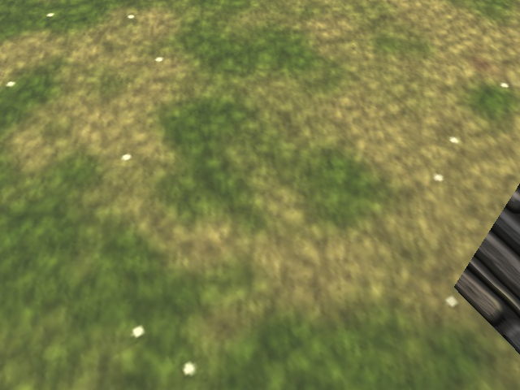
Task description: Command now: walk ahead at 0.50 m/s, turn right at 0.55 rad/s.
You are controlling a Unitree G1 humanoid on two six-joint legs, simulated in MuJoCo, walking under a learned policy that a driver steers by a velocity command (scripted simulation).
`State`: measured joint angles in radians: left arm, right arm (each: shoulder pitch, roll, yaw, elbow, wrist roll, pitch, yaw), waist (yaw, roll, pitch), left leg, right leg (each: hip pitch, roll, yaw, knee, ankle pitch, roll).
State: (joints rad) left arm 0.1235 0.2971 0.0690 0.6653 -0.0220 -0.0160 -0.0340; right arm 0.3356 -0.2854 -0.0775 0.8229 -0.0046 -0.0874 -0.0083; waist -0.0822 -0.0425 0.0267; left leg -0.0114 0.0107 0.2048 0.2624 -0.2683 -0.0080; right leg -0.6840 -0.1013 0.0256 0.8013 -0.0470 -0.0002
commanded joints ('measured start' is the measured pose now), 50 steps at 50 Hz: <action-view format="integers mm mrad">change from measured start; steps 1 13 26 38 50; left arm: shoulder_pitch -98 139 260 181 -41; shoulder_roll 25 131 163 125 32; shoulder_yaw -1 40 50 35 -7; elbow -98 -67 2 -27 -118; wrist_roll -1 5 1 -3 3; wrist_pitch -12 -44 -32 -23 -14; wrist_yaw -19 -6 52 41 3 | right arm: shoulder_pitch -44 -137 -404 -117 -91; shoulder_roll -181 -162 -97 -78 -192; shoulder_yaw -46 -17 8 -10 -45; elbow -58 -150 -226 -148 -102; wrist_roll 15 -11 7 -12 14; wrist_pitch -4 -52 -29 -10 22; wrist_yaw -6 -7 31 4 11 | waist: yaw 10 97 155 53 2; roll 97 34 -50 138 103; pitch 55 -98 -17 -19 34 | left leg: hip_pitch -3 -710 -511 -51 -33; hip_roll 278 107 -10 243 228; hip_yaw -71 -294 -275 -514 -125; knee -98 954 282 -8 -68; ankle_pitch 313 -88 327 73 396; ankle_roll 148 4 -64 168 173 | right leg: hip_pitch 13 653 460 -38 93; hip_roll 1 -110 -13 3 4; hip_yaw -34 422 301 104 -64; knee -99 -524 -498 480 -84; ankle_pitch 23 -57 -77 -281 -27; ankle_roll -27 -292 -210 9 -10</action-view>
